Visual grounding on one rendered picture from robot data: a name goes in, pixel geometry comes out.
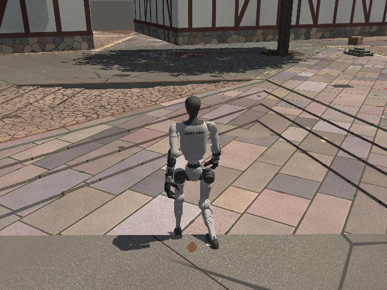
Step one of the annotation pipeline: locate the left robot foot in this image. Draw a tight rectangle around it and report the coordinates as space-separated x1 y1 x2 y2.
174 227 182 235

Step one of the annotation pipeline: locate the left robot hand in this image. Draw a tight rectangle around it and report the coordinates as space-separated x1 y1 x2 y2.
164 182 180 199

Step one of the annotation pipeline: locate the left robot upper arm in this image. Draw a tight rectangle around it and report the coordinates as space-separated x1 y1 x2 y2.
169 123 181 158

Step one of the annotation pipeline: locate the right robot upper arm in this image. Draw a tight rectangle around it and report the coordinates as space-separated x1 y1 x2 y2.
205 121 220 153

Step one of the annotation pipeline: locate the robot left forearm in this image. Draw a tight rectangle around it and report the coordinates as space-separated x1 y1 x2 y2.
165 149 176 182

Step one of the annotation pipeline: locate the robot right shin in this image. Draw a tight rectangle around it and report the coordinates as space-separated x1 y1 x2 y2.
201 200 216 241

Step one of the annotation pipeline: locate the right robot hand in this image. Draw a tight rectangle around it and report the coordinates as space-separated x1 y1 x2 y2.
204 159 219 170

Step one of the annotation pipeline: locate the robot right forearm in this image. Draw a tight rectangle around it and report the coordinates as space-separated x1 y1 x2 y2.
212 145 221 163

